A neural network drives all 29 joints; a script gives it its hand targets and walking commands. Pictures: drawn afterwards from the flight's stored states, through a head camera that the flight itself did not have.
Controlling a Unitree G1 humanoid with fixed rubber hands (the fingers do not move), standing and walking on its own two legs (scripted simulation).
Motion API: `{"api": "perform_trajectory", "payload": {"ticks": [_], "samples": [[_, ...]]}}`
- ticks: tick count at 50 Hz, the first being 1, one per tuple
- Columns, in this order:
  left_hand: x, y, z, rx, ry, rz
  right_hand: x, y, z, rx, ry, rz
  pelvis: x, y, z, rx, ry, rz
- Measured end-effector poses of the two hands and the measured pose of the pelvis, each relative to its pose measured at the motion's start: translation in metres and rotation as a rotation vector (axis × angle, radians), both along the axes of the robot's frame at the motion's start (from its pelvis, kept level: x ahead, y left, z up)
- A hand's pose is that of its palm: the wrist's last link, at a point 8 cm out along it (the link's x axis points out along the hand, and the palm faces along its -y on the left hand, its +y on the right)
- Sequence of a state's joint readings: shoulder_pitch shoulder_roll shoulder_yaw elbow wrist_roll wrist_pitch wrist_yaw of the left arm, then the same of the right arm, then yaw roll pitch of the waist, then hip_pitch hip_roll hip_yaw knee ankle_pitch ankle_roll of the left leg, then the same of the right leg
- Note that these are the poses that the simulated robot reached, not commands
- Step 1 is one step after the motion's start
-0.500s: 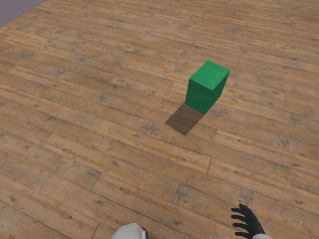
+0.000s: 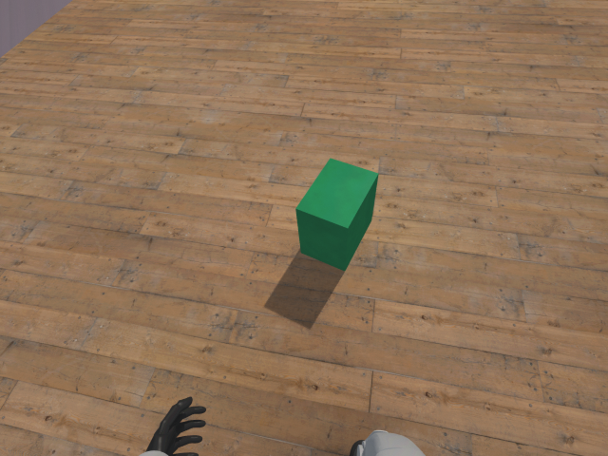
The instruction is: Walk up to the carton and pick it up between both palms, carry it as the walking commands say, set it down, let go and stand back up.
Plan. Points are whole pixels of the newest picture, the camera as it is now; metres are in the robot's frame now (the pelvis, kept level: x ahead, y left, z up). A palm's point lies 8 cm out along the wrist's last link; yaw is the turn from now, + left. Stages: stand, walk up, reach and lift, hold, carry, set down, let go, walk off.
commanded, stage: walk up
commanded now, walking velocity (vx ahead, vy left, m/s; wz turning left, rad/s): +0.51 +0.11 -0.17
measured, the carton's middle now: (337, 215) +0.94 -0.12 -0.62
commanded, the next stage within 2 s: none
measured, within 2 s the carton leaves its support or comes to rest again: neither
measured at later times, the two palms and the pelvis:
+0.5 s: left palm (134, 448) +0.16 +0.27 -0.13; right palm (412, 272) +0.40 -0.19 -0.11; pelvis +0.27 +0.04 +0.00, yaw -2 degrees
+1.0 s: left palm (219, 222) +0.54 +0.17 -0.11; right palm (460, 282) +0.38 -0.27 -0.14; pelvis +0.45 -0.05 +0.02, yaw -1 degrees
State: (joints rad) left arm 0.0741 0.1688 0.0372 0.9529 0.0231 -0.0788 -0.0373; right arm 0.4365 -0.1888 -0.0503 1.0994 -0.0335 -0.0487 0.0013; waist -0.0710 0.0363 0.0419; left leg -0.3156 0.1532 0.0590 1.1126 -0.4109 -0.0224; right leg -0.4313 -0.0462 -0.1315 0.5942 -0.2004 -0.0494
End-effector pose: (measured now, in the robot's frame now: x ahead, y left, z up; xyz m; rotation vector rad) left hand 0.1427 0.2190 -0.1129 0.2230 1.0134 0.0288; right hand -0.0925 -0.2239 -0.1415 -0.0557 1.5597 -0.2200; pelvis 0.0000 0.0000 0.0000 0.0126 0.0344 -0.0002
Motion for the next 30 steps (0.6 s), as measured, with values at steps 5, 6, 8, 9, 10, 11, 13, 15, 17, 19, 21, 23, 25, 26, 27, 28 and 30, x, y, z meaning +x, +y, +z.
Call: {"api": "perform_trajectory", "payload": {"ticks": [5,6,8,9,10,11,13,15,17,19,21,23,25,26,27,28,30], "samples": [[-0.038,0.007,0.011,0.041,0.166,0.131,0.144,-0.019,0.01,0.0,-0.224,0.09,0.047,-0.007,0.02,0.023,-0.026,-0.025],[-0.046,0.011,0.013,0.051,0.201,0.147,0.171,-0.021,0.013,0.0,-0.26,0.105,0.057,-0.007,0.022,0.025,-0.03,-0.028],[-0.061,0.017,0.018,0.066,0.274,0.176,0.22,-0.023,0.018,-0.001,-0.323,0.13,0.076,-0.006,0.026,0.028,-0.037,-0.031],[-0.068,0.02,0.02,0.072,0.308,0.192,0.243,-0.023,0.021,0.0,-0.348,0.142,0.086,-0.005,0.027,0.028,-0.04,-0.029],[-0.074,0.022,0.021,0.077,0.341,0.209,0.265,-0.022,0.023,0.001,-0.37,0.155,0.097,-0.004,0.028,0.029,-0.042,-0.028],[-0.079,0.023,0.023,0.079,0.373,0.225,0.286,-0.021,0.025,0.003,-0.389,0.167,0.107,-0.002,0.028,0.03,-0.045,-0.025],[-0.086,0.025,0.023,0.076,0.436,0.252,0.327,-0.015,0.029,0.006,-0.423,0.19,0.128,0.002,0.028,0.028,-0.048,-0.019],[-0.087,0.026,0.02,0.062,0.495,0.276,0.366,-0.006,0.032,0.004,-0.451,0.217,0.151,0.007,0.025,0.02,-0.047,-0.015],[-0.083,0.026,0.015,0.043,0.547,0.293,0.406,0.005,0.033,-0.001,-0.477,0.245,0.174,0.014,0.02,0.01,-0.042,-0.016],[-0.073,0.028,0.008,0.023,0.595,0.303,0.444,0.018,0.032,-0.011,-0.505,0.268,0.2,0.023,0.013,0.001,-0.034,-0.022],[-0.057,0.033,-0.004,0.004,0.64,0.299,0.478,0.029,0.028,-0.031,-0.55,0.275,0.227,0.035,0.002,-0.014,-0.026,-0.038],[-0.029,0.041,-0.015,-0.007,0.656,0.291,0.495,0.036,0.025,-0.052,-0.566,0.256,0.248,0.041,-0.004,-0.008,-0.023,-0.036],[0.014,0.05,-0.02,-0.006,0.609,0.271,0.491,0.039,0.027,-0.062,-0.525,0.227,0.268,0.043,0.0,-0.011,-0.025,-0.039],[0.039,0.054,-0.021,-0.005,0.571,0.254,0.486,0.038,0.028,-0.067,-0.493,0.209,0.277,0.043,0.004,-0.015,-0.026,-0.041],[0.066,0.057,-0.022,-0.005,0.528,0.235,0.478,0.037,0.03,-0.072,-0.457,0.189,0.286,0.043,0.008,-0.019,-0.026,-0.041],[0.094,0.06,-0.022,-0.006,0.484,0.216,0.47,0.036,0.031,-0.076,-0.419,0.171,0.294,0.042,0.011,-0.024,-0.026,-0.039],[0.148,0.061,-0.019,-0.008,0.397,0.18,0.451,0.033,0.032,-0.077,-0.339,0.138,0.31,0.039,0.017,-0.035,-0.024,-0.033]]}}
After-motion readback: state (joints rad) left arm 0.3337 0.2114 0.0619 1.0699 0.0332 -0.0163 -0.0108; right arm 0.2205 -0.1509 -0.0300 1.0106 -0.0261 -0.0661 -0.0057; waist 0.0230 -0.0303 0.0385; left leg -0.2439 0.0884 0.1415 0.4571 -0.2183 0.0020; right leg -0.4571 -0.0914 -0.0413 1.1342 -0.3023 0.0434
